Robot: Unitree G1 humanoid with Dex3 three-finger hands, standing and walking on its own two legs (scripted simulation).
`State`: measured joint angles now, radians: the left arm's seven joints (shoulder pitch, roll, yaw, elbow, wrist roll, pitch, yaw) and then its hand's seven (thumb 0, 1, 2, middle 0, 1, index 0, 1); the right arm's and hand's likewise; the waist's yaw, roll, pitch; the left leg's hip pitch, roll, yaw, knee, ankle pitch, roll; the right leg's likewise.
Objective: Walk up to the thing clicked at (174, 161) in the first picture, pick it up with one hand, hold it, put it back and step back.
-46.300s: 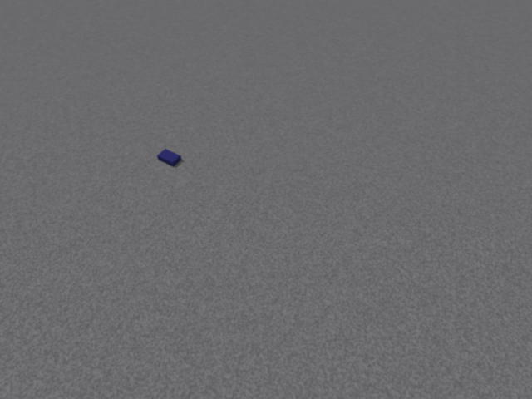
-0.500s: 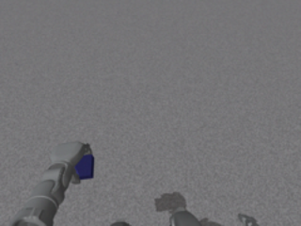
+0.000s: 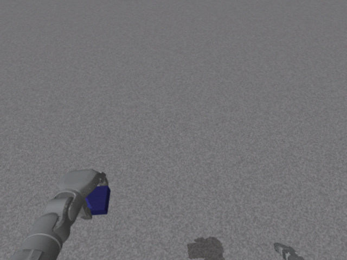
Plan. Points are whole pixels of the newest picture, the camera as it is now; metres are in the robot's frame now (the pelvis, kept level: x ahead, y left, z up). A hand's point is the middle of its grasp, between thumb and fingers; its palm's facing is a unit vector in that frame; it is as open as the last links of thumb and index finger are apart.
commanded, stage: hold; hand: left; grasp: from above
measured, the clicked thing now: (86, 201) +0.31 +0.24 -0.10
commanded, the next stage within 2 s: crouch in 1.54 s
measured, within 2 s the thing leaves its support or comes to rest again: neither
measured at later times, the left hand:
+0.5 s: hand (87, 203) +0.28 +0.21 -0.04, palm faces -0.47 -0.03 -0.88, open 9.5 cm
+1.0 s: hand (87, 204) +0.27 +0.20 -0.02, palm faces -0.47 -0.04 -0.88, open 9.5 cm
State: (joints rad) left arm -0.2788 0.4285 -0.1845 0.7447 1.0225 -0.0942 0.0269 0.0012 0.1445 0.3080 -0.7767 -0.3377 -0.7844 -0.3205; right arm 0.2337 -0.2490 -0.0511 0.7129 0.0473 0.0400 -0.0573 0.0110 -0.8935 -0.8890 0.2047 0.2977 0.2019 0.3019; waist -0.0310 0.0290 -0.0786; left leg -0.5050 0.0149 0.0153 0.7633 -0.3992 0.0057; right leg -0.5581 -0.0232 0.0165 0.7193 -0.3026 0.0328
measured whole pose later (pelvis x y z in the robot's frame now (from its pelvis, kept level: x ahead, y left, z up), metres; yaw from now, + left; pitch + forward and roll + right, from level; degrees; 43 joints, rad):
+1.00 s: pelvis -0.01 -0.01 +0.02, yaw -1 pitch +2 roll +1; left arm -0.21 0.43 -0.19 0.60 0.99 -0.10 -0.06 0.00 0.14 0.30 -0.78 -0.36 -0.79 -0.34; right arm 0.19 -0.26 -0.03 0.68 0.06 0.05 -0.08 0.01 -0.91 -0.89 0.20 0.30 0.20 0.30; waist 0.00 0.04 -0.02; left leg -0.33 0.01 0.03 0.60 -0.31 -0.01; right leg -0.41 -0.02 0.03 0.60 -0.23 0.02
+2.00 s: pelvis -0.01 -0.01 +0.00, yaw +1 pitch +9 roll +0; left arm -0.35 0.40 -0.17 0.89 1.13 -0.17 0.16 0.00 0.09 0.41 -0.76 -0.41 -0.76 -0.40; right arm 0.20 -0.26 -0.06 0.69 0.02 0.08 -0.04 0.01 -0.90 -0.89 0.20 0.30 0.20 0.30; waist -0.03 0.01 -0.06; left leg -0.56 0.01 0.00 0.77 -0.38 -0.01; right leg -0.62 -0.02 0.01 0.75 -0.30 0.02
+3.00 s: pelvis -0.07 -0.01 -0.33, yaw +0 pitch +39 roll -5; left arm -1.04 0.64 0.04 1.42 1.30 -0.20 0.36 0.00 0.12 0.29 -0.82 -0.30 -0.83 -0.29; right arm 0.20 -0.27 0.00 0.71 -0.12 -0.06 0.10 0.00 -0.91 -0.90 0.20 0.30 0.20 0.30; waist -0.27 0.02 -0.10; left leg -2.08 -0.03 -0.08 2.13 -0.73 -0.01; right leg -2.11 -0.05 -0.02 2.03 -0.60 0.03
